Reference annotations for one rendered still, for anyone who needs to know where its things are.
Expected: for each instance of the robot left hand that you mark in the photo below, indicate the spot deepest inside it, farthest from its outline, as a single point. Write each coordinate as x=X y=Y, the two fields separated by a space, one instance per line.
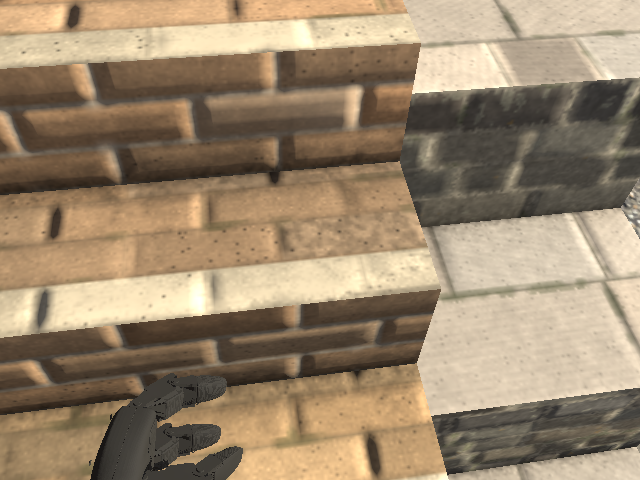
x=133 y=448

